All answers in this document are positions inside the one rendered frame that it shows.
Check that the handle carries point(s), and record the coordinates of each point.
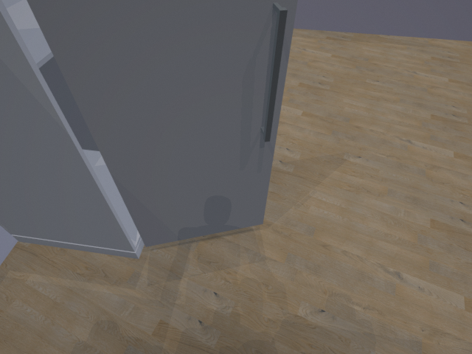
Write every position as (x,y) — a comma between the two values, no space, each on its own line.
(275,69)

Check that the fridge door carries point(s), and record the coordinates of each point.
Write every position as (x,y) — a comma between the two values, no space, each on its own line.
(174,93)

